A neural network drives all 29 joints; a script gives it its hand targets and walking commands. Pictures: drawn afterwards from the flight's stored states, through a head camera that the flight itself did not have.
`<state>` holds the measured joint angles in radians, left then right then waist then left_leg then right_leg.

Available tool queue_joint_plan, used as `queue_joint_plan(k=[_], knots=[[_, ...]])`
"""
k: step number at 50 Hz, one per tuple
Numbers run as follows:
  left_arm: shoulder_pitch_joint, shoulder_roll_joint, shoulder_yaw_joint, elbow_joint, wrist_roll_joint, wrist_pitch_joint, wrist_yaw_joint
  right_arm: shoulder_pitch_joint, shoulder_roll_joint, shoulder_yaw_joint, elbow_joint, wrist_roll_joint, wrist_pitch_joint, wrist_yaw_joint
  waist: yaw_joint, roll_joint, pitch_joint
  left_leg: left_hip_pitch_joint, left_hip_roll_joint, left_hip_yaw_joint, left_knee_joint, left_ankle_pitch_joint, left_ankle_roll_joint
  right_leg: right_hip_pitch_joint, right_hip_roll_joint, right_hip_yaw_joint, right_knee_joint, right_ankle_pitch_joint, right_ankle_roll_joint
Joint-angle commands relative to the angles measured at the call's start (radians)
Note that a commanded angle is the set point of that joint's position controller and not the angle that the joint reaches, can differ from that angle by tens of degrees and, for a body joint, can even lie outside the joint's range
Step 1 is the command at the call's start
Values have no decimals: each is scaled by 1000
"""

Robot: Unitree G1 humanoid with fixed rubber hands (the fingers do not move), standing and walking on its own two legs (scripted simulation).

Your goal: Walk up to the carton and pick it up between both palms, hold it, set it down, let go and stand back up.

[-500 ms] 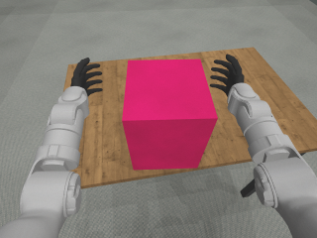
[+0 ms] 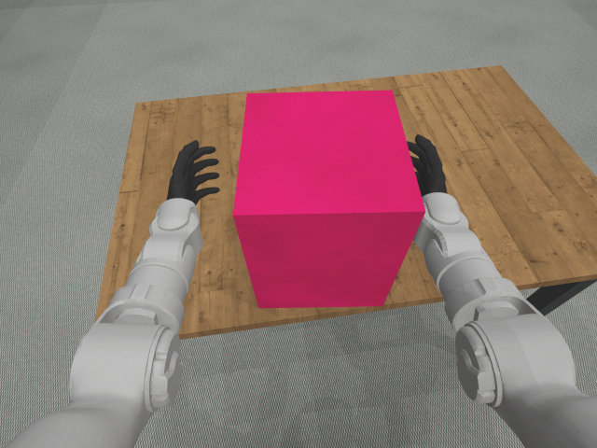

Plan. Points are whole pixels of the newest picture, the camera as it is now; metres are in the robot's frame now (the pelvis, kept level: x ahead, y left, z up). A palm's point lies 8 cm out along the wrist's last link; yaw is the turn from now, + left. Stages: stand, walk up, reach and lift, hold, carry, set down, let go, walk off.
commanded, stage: reach and lift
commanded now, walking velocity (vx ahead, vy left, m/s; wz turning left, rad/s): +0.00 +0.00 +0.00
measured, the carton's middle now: (320, 208) +0.44 -0.02 +0.04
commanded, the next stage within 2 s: none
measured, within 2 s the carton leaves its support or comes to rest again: neither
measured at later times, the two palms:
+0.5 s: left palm (213, 195) +0.44 +0.13 +0.08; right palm (424, 191) +0.43 -0.17 +0.09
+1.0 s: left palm (212, 199) +0.43 +0.13 +0.08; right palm (425, 203) +0.41 -0.16 +0.08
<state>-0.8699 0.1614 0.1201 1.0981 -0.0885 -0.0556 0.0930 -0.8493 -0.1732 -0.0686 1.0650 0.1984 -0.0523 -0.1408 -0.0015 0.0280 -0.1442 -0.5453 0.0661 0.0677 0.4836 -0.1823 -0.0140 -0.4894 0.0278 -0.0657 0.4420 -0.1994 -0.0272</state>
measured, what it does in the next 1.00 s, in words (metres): stands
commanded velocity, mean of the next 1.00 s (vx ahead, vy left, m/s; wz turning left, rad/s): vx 0.00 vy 0.00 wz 0.00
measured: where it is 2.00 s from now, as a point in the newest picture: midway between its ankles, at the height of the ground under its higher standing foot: outside the picture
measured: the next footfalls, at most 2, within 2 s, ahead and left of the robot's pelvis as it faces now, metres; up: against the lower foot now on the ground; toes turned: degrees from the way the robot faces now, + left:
none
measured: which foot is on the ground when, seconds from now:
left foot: down 0.00-1.00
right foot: down 0.00-1.00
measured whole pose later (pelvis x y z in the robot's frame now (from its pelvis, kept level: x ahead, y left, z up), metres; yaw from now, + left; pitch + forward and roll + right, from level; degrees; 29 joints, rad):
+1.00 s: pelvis +0.01 +0.01 +0.01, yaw -1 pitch +6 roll +0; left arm -0.79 -0.08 0.52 0.95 0.38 -0.11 0.04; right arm -0.74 0.09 -0.60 0.89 -0.42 -0.15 -0.02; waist -0.02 -0.01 -0.02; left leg -0.28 0.04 0.11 0.32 -0.14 0.00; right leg -0.26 0.01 -0.03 0.33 -0.18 -0.01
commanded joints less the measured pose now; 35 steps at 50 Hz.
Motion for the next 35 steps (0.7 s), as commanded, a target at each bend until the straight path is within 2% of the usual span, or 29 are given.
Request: queue_joint_plan(k=[1, 3, 7, 13, 21, 24, 27, 29, 31, 33, 35], knots=[[-591, 156, -1, -179, -13, -115, 9, -553, -154, -14, -208, 5, -100, 4, -22, -15, -832, 335, -62, -27, 41, 401, -39, 303, 6, 48, 33, 593, 86], [-610, 157, -6, -180, -25, -129, 16, -563, -163, -14, -214, 10, -108, 5, -26, -12, -864, 340, -58, -30, 52, 411, -45, 281, 7, 46, 37, 585, 83], [-623, 153, -15, -135, -35, -129, 17, -585, -143, 7, -199, 17, -95, 2, -19, -35, -866, 300, -62, -24, 49, 364, -30, 277, 4, 49, 46, 567, 86], [-638, 97, -15, -140, -11, -119, 30, -580, -116, 4, -186, 21, -82, 8, -13, 12, -870, 363, -49, -34, 64, 415, -44, 204, 9, 42, 32, 515, 65], [-655, 19, 43, -120, 67, -115, 40, -600, -17, -57, -176, -78, -64, 5, -7, -28, -794, 340, -51, -21, 30, 344, -25, 208, 5, 41, 12, 442, 67], [-672, -20, 93, -119, 125, -118, 34, -593, 62, -100, -179, -146, -57, 7, -2, -50, -765, 301, -57, -11, 1, 288, -10, 258, -2, 48, 1, 418, 74], [-689, -84, 156, -152, 212, -125, 21, -595, 155, -165, -205, -241, -67, 29, 2, -34, -780, 304, -59, 7, -22, 311, -10, 321, -9, 49, 0, 469, 78], [-707, -248, 182, -153, 295, -128, -33, -599, 354, -207, -235, -361, -79, 78, 3, -39, -772, 320, -64, 16, -48, 297, -3, 381, -15, 38, -12, 507, 80], [-672, -498, 165, -110, 393, -137, -109, -579, 633, -203, -233, -505, -101, 157, -1, -31, -730, 344, -67, 20, -93, 277, 2, 458, -26, 27, -31, 553, 80], [-582, -580, 178, -58, 451, -147, -145, -521, 736, -206, -223, -604, -125, 209, 9, -23, -695, 350, -66, 28, -120, 279, 4, 524, -30, 26, -35, 601, 79], [-534, -585, 199, -49, 483, -148, -147, -473, 749, -222, -204, -645, -144, 226, 7, -27, -643, 337, -62, 39, -141, 274, -1, 575, -27, 20, -32, 633, 76]])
